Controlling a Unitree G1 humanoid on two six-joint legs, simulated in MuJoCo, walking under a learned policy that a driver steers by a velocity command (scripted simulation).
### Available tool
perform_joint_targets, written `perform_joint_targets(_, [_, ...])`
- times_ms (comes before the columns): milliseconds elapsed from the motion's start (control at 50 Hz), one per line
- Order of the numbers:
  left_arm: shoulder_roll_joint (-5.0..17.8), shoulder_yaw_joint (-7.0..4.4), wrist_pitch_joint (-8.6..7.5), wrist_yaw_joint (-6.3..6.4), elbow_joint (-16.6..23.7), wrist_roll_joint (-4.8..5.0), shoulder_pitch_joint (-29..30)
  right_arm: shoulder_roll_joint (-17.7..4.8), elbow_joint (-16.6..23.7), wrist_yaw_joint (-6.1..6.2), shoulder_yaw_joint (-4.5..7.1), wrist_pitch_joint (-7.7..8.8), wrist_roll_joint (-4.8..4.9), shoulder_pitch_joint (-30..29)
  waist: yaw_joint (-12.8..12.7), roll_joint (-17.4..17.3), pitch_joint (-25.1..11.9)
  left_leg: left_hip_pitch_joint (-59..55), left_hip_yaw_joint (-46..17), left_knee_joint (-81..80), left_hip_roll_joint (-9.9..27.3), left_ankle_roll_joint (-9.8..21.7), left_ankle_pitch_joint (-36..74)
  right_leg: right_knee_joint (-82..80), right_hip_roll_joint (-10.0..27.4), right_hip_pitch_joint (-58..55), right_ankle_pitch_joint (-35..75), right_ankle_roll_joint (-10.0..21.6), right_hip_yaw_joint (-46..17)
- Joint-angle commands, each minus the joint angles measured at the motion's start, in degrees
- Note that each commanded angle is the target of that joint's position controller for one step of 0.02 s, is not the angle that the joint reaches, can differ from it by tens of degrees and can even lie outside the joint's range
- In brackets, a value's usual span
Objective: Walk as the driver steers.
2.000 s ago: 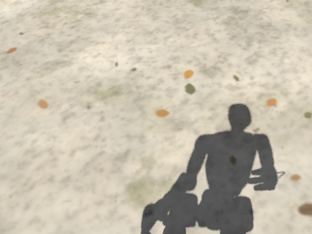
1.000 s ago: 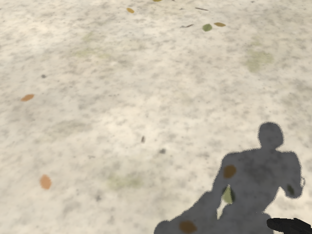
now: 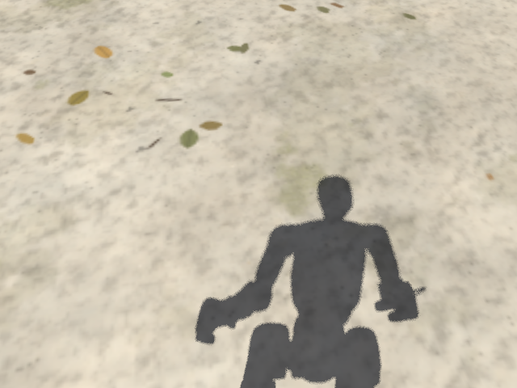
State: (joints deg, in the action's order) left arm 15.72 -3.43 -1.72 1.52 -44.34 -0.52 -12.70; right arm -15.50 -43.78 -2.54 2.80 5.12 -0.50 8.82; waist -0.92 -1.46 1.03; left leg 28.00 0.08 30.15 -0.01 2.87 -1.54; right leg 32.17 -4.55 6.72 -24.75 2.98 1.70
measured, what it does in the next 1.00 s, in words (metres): steps on the spot, turning left: right foot, then left foot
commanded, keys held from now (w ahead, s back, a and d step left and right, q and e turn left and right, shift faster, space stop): q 0.78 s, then no key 0.22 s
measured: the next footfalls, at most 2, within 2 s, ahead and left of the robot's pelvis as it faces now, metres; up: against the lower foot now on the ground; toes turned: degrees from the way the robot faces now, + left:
right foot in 0.40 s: +0.16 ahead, -0.13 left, +0.00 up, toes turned +19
left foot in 0.82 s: +0.03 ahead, +0.10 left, +0.00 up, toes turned +31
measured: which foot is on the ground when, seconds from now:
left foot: down 0.00-0.40, up 0.42-0.80, down 0.82-1.00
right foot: up 0.00-0.38, down 0.40-0.82, up 0.84-1.00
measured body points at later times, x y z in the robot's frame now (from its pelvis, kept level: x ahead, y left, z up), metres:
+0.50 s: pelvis +0.07 -0.04 +0.01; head +0.10 -0.05 +0.46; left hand +0.10 +0.27 -0.08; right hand +0.30 -0.27 -0.09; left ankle +0.07 +0.09 -0.67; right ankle +0.12 -0.15 -0.72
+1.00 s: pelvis +0.05 +0.00 +0.02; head +0.06 +0.04 +0.46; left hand +0.00 +0.32 -0.10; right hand +0.33 -0.14 -0.06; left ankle +0.00 +0.08 -0.72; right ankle +0.11 -0.14 -0.65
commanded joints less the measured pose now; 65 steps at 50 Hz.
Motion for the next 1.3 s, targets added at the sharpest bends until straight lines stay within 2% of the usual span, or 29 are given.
perform_joint_targets(20, [3.01,-0.29,-0.49,0.29,5.27,-1.23,-6.84,-14.77,3.33,0.64,3.86,-0.01,-1.43,10.23,1.02,-15.99,-19.84,-36.96,-34.44,-4.34,21.33,19.51,45.13,40.49,-4.1,24.77,-14.31,-4.69,-2.86])
perform_joint_targets(40, [6.55,-0.71,-0.21,-0.47,4.27,0.04,-6.11,-11.44,4.58,0.83,3.25,-0.74,-0.3,8.84,2.52,-8.55,-22.19,-35.84,-34.38,-6.08,19.78,18.44,29.78,45.19,-0.41,26.83,-12.97,-4.42,-9.44])
perform_joint_targets(60, [7.3,-1.03,0.47,-0.58,5.11,1.11,-2.12,-9.96,5.94,1.21,2.98,-1.56,0.44,5.03,2.59,-4.74,-16.32,-30.12,-29.56,-7.39,17.33,16.1,17.12,45.76,1.47,30.03,-9.02,-4.47,-8.79])
perform_joint_targets(100, [7.45,-1.46,2.0,0.3,5.71,0.23,1.65,-8.44,7.17,2.06,2.34,-3.3,1.19,1.13,1.34,0.66,-8.16,-16.42,-24.48,-11.83,13.36,12.05,0.56,37.82,4.65,28.66,-3.5,-4.79,-7.74])
perform_joint_targets(160, [4.81,-1.03,2.46,0.86,5.92,0.1,0.31,-9.86,8.32,2.95,3.09,-4.82,-0.09,-0.14,-0.13,-5.69,-6.71,-8.92,-20.42,-14.13,8.01,10.24,-4.03,24.98,3.23,21.55,0.15,-5.9,-5.21])
perform_joint_targets(320, [5.32,-1.35,0.9,0.49,6.29,0.66,2.02,-10.96,10.0,4.21,4.19,-6.67,0.84,0.41,2.01,-7.95,-8.62,-11.11,-26.44,-12.53,7.31,8.48,-13.76,7.92,2.18,16.36,5.48,-6.26,-6.77])
perform_joint_targets(380, [5.58,-1.99,-0.14,-0.26,5.24,0.94,-1.51,-10.39,10.6,4.42,4.11,-7.6,1.61,-0.5,-0.3,-8.04,-7.64,-9.27,-26.95,-9.43,4.76,5.82,-14.27,-6.59,2.19,8.24,11.98,-3.93,-5.25])
perform_joint_targets(400, [8.35,-2.85,-0.23,-0.13,5.13,0.29,-3.17,-8.75,10.74,4.5,3.65,-7.68,1.68,0.72,-0.29,-4.79,-7.94,-4.92,-24.45,-5.0,2.05,3.21,-19.11,-10.75,8.51,2.66,12.64,-1.63,-9.65])
perform_joint_targets(420, [14.03,-4.14,0.3,0.18,5.52,-1.47,-2.54,-6.29,12.43,4.3,3.1,-7.36,1.63,0.58,1.63,10.52,-5.67,6.2,-13.64,7.02,-6.1,-0.29,-28.05,-14.61,20.61,0.02,15.26,5.3,-23.32])
perform_joint_targets(440, [13.11,-4.05,0.24,0.0,6.53,-3.17,-0.48,-9.08,12.81,3.96,4.04,-6.42,1.03,0.55,1.32,17.72,-4.99,9.27,-8.47,22.39,-7.35,-2.87,-33.06,-17.19,27.97,3.88,22.28,11.71,-32.3])
perform_joint_targets(460, [9.96,-3.08,-0.01,0.36,8.23,-2.74,2.91,-11.87,11.28,3.68,5.13,-6.27,0.89,2.41,2.46,12.65,-4.99,8.6,-9.66,31.22,-4.97,-4.05,-30.1,-15.76,26.82,4.75,25.37,11.61,-28.27])
perform_joint_targets(520, [6.57,-1.93,0.21,0.97,9.12,-0.07,6.24,-9.07,8.42,4.0,4.8,-8.01,1.19,5.38,2.77,7.96,-3.39,10.2,-7.35,40.98,-3.78,-7.02,-22.68,-12.62,19.57,3.09,30.22,6.96,-15.01])
perform_joint_targets(580, [7.39,-2.16,1.18,1.45,8.49,-0.53,2.97,-6.7,10.96,3.64,3.75,-8.2,2.09,0.58,-0.07,10.25,-2.75,11.58,-3.37,35.35,-1.96,-8.81,-19.57,-12.85,18.11,-0.87,32.63,8.03,-9.6])
perform_joint_targets(660, [10.33,-3.4,2.02,1.46,7.96,-0.28,1.26,-5.32,13.38,2.65,2.81,-8.05,1.77,-2.58,-2.15,12.25,-5.02,5.81,-0.85,23.47,0.94,-8.98,-21.53,-12.05,20.91,-3.96,34.59,9.29,-7.46])
perform_joint_targets(800, [11.3,-4.07,1.75,0.14,6.96,2.4,3.73,-6.24,12.5,1.34,3.8,-8.71,1.72,2.74,1.35,11.84,-5.78,-12.81,4.54,-3.79,-1.26,-2.37,-10.35,-4.91,21.38,1.38,32.94,5.17,-2.32])
perform_joint_targets(820, [9.16,-3.44,1.48,-0.14,5.49,2.14,0.63,-7.82,11.94,1.82,4.37,-8.59,1.52,4.7,1.67,7.27,-6.69,-21.25,1.29,-9.23,-0.7,-0.41,-1.9,0.35,19.02,6.88,27.04,1.28,0.85])
perform_joint_targets(840, [5.04,-1.98,1.31,-0.59,6.77,-0.73,0.23,-13.43,12.72,2.73,5.53,-8.25,1.31,6.4,0.59,-8.13,-8.7,-32.48,-16.29,-9.25,12.71,3.97,18.77,15.61,13.26,20.85,4.4,-4.55,6.26])
perform_joint_targets(860, [5.08,-1.74,1.21,-0.22,9.15,-1.23,3.92,-15.82,13.52,2.63,5.45,-7.32,-0.61,5.2,1.9,-16.29,-8.72,-29.3,-26.76,-7.86,24.09,16.18,30.26,27.4,6.94,31.04,-14.59,-7.46,2.55])
perform_joint_targets(880, [8.53,-2.69,1.41,0.15,8.9,-0.24,6.64,-12.47,13.02,2.27,4.55,-6.17,-1.26,6.26,4.96,-9.66,-10.18,-26.78,-23.57,-9.08,22.03,17.71,25.29,33.77,8.22,30.25,-13.84,-7.57,-2.72])
perform_joint_targets(920, [8.34,-3.07,2.1,0.62,6.91,0.59,5.38,-9.96,11.98,2.5,3.55,-5.22,-0.37,0.79,1.76,-6.05,-6.73,-23.71,-15.4,-9.19,14.75,11.36,15.82,33.33,9.04,29.98,-5.86,-7.07,-4.16])
perform_joint_targets(940, [8.75,-3.23,2.53,0.89,6.36,0.15,4.6,-8.77,11.91,2.71,2.98,-5.21,0.51,-1.33,1.0,-6.55,-5.87,-22.24,-13.7,-9.19,13.59,10.21,17.01,32.58,8.98,29.03,-2.42,-7.58,-4.14])
perform_joint_targets(1000, [6.69,-2.63,2.69,0.52,4.98,0.49,1.56,-6.67,11.17,3.29,1.91,-5.2,-0.05,-2.95,-0.63,-6.36,-7.22,-19.64,-10.13,-9.62,11.28,9.99,17.89,28.65,8.01,22.62,3.52,-8.48,-3.35])
perform_joint_targets(1060, [4.59,-1.43,2.69,0.25,5.4,0.43,3.73,-6.79,10.07,3.47,1.87,-5.34,-0.08,-2.77,0.92,-6.7,-6.18,-19.17,-10.55,-9.76,11.02,9.86,11.07,16.54,8.33,18.07,3.93,-8.13,-3.16])
perform_joint_targets(1120, [5.56,-1.39,2.62,0.02,5.6,0.66,4.17,-7.46,8.61,3.12,1.85,-5.58,-0.23,-1.81,2.11,-7.16,-4.7,-17.48,-13.59,-10.06,12.09,10.93,4.59,8.79,7.7,13.6,2.39,-7.38,-2.54])
perform_joint_targets(1160, [4.34,-0.9,2.33,-0.41,4.1,0.63,1.27,-4.7,7.43,2.91,0.63,-5.35,-0.14,-3.26,0.15,-5.83,-4.52,-15.58,-12.67,-9.46,11.26,9.23,-0.5,-1.4,7.63,7.24,9.18,-6.36,-1.92])
perform_joint_targets(1200, [6.59,-0.88,1.91,-0.57,4.14,-0.55,0.91,-4.0,5.64,2.82,0.32,-4.57,-0.51,-0.52,0.24,-1.71,-4.17,-12.8,-10.07,-7.58,7.51,3.89,-7.73,-8.37,9.68,0.11,25.97,-4.5,-5.32])
perform_joint_targets(1220, [11.18,-1.71,1.88,-0.33,5.38,-0.29,2.29,-5.61,5.5,2.78,0.93,-4.24,-1.34,1.86,3.42,4.23,-3.65,-12.25,-6.86,-4.96,3.42,1.3,-13.02,-5.68,12.78,1.32,33.39,-2.47,-8.35])
perform_joint_targets(1240, [11.97,-2.31,1.86,-0.58,4.89,0.86,3.77,-5.66,5.67,3.2,1.15,-4.29,-1.46,1.43,4.0,10.16,-2.92,-14.52,-2.31,-3.96,-0.02,-1.07,-14.49,-6.39,12.73,7.21,25.08,0.66,-10.25])
perform_joint_targets(1300, [9.11,-1.8,1.27,-0.78,6.28,0.72,5.31,-6.26,5.99,4.72,2.11,-5.5,-0.55,-1.64,2.46,10.49,-1.32,-17.3,0.3,0.87,-0.32,-1.59,-12.16,-8.81,12.58,13.46,19.18,1.81,-14.28])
